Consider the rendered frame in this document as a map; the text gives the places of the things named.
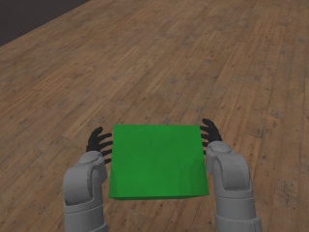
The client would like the left robot hand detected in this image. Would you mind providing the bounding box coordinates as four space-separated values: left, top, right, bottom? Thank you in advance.
86 127 113 164

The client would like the carton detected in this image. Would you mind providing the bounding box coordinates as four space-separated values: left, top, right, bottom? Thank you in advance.
108 125 210 201

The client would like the right robot hand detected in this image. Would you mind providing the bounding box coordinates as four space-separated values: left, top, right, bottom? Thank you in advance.
200 118 223 155

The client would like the robot right forearm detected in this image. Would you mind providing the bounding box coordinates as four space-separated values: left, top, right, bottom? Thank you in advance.
206 140 263 232

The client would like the robot left forearm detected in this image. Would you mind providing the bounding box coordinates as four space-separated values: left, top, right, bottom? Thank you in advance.
62 151 108 232

